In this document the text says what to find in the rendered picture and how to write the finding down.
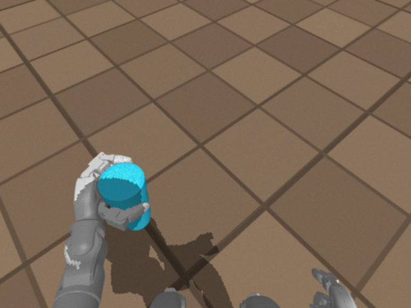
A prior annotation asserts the cup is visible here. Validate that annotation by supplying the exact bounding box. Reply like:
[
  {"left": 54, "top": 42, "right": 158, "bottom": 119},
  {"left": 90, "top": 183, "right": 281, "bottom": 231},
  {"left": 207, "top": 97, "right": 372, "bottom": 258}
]
[{"left": 98, "top": 162, "right": 151, "bottom": 230}]

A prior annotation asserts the right robot hand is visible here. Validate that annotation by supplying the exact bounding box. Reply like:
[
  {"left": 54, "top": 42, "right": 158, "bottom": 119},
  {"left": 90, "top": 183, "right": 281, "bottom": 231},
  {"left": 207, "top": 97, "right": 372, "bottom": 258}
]
[{"left": 309, "top": 268, "right": 357, "bottom": 308}]

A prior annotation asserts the left robot arm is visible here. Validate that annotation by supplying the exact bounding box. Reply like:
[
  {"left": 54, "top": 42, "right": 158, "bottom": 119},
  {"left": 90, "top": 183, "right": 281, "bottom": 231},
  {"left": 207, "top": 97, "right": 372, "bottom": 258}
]
[{"left": 52, "top": 219, "right": 108, "bottom": 308}]

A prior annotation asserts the left robot hand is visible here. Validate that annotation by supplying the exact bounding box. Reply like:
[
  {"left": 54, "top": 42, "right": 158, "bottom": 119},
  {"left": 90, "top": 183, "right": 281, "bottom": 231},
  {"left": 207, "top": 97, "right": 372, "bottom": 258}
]
[{"left": 73, "top": 152, "right": 150, "bottom": 231}]

